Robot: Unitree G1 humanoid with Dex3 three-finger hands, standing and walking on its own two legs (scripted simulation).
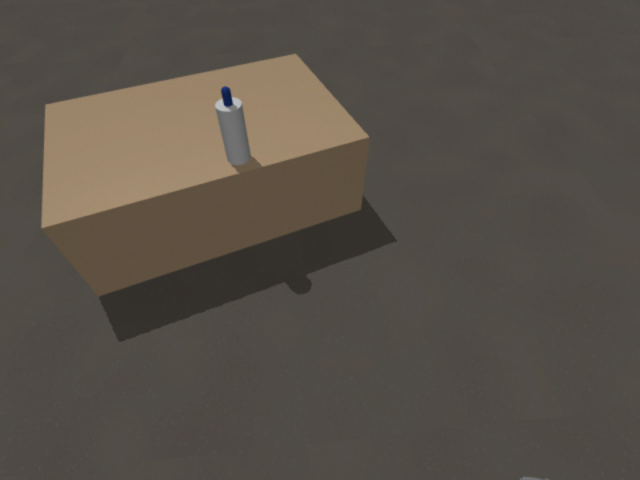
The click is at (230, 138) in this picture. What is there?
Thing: necked bottle
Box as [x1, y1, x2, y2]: [215, 87, 250, 164]
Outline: 223,87 221,89 223,97 215,103 215,107 225,151 229,162 233,164 241,164 246,162 250,158 241,102 237,98 231,97 229,89 227,87
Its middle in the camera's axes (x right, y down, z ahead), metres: -0.28 -0.36 +1.26
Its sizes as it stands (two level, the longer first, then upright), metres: 0.083 0.083 0.267
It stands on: a support 0.39 m high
